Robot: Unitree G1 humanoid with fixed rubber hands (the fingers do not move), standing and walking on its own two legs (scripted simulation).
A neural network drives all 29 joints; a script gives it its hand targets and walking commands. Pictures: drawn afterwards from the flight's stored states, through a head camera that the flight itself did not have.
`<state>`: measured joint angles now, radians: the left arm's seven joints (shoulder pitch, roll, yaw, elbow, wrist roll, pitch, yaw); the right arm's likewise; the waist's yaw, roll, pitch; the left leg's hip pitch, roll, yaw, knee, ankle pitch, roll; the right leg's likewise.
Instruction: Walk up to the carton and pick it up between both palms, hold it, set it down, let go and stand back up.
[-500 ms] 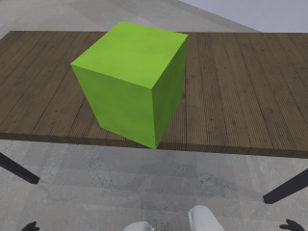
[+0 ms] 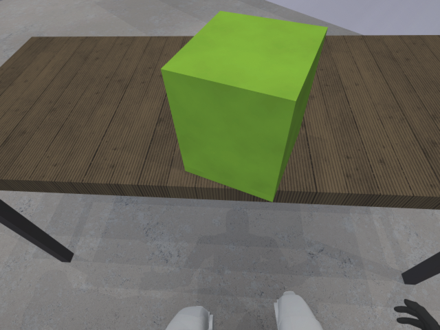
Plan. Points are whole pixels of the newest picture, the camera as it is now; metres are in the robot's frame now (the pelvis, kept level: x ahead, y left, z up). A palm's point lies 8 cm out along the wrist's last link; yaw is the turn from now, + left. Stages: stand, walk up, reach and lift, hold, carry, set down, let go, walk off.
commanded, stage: walk up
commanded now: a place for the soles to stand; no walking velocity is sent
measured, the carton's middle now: (246, 108) +0.48 -0.02 +0.13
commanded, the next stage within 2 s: none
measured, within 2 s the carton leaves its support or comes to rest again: neither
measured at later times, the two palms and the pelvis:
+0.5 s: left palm out of the picture +0.10 +0.30 -0.07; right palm out of the picture +0.09 -0.38 -0.02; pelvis +0.00 -0.04 +0.04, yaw -3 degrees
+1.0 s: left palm out of the picture +0.12 +0.28 -0.05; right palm out of the picture +0.03 -0.37 -0.03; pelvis -0.02 -0.03 +0.04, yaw -6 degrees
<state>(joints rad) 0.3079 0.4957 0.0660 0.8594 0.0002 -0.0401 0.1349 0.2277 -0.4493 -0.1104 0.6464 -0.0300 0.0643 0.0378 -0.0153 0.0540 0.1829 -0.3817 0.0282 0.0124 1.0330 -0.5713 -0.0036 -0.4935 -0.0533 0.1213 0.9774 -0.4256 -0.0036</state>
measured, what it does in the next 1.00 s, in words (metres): steps on the spot: right foot, then left foot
